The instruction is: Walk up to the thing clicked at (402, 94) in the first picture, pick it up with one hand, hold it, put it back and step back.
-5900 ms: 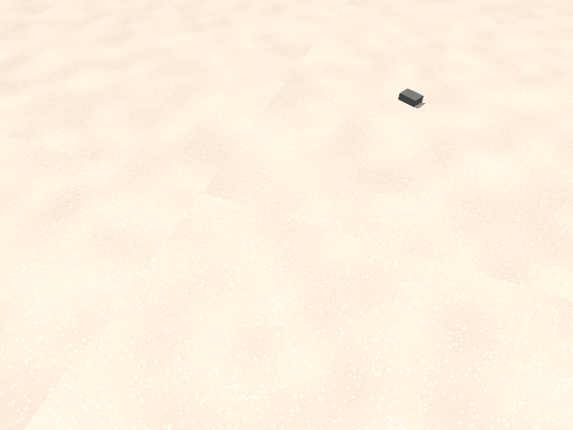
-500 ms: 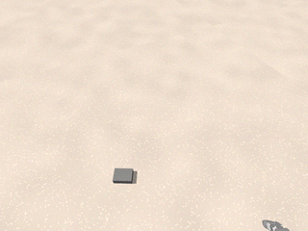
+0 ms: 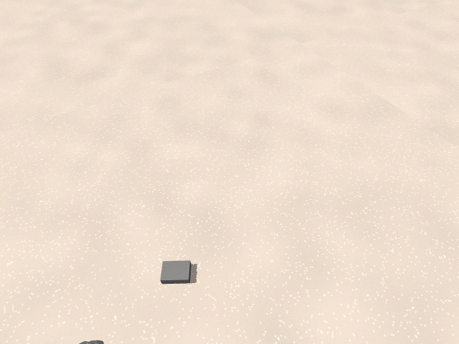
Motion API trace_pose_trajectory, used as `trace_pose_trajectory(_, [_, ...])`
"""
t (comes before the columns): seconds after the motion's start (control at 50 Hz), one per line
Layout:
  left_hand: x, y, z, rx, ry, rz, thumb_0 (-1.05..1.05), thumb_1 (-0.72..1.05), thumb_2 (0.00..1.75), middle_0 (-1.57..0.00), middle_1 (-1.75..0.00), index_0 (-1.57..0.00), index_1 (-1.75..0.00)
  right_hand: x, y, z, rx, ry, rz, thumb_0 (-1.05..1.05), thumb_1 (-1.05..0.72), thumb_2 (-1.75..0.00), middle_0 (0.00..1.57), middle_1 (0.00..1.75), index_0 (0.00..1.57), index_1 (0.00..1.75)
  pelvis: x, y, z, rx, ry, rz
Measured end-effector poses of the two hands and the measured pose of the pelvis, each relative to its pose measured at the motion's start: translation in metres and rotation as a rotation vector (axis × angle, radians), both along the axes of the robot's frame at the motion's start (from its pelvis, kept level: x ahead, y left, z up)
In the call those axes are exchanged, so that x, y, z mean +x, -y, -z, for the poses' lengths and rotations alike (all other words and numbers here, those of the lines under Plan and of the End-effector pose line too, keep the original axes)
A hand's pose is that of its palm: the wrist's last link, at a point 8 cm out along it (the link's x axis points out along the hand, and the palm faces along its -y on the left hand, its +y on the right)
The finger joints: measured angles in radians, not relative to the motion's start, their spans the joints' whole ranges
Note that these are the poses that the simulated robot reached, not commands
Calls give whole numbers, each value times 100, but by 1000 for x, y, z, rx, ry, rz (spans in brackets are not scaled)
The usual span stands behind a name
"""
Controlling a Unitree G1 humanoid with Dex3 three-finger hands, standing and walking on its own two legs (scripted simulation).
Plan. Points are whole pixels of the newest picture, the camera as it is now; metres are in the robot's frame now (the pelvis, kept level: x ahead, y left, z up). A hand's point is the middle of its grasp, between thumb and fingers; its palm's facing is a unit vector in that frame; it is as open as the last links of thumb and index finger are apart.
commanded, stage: walk up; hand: left
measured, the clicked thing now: (176, 272) +0.52 +0.27 -0.76
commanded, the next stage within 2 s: stand in 0.44 s
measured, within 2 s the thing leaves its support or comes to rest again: neither
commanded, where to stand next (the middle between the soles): +0.06 -0.03 m, yaw +1 degrees
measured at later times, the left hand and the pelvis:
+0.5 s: hand out of the picture +0.08 +0.25 -0.16, palm faces +0.00 -0.95 -0.32, open 7.3 cm; pelvis +0.01 +0.00 +0.00, yaw +0 degrees
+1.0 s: hand out of the picture +0.10 +0.26 -0.15, palm faces -0.02 -0.94 -0.34, open 7.3 cm; pelvis +0.02 +0.00 +0.00, yaw +0 degrees
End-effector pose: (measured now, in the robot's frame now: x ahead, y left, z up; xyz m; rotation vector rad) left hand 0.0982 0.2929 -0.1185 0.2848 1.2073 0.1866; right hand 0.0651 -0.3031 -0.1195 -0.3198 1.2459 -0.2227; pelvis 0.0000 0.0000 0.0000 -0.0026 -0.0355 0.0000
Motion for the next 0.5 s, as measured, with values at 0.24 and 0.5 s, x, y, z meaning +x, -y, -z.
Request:
trace_pose_trajectory(0.24, [-3,-2,2,-7,-9,-7,0,91,90,-20,-30,-21,-30,13,-5,-4,0,33,-12,1,-91,-90,20,30,20,30,3,-2,-1,0,1,2])
trace_pose_trajectory(0.5, [-23,-6,3,1,-52,-25,1,91,90,-20,-30,-21,-30,25,-10,-4,11,42,-31,1,-91,-90,20,30,20,30,5,-4,-2,1,2,1])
